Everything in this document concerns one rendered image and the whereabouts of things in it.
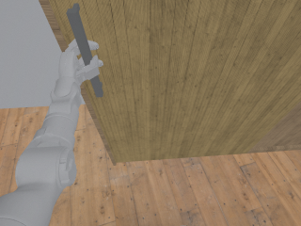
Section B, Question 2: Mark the handle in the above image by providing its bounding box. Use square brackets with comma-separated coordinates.
[66, 3, 103, 98]

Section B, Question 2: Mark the wardrobe door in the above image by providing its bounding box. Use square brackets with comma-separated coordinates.
[49, 0, 301, 163]
[253, 101, 301, 148]

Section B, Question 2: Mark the left robot forearm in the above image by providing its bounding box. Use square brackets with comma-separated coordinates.
[15, 76, 82, 186]

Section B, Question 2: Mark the left robot upper arm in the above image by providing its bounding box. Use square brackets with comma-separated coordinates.
[0, 146, 77, 226]

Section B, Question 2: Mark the left robot hand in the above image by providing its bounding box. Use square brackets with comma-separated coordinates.
[58, 39, 103, 86]

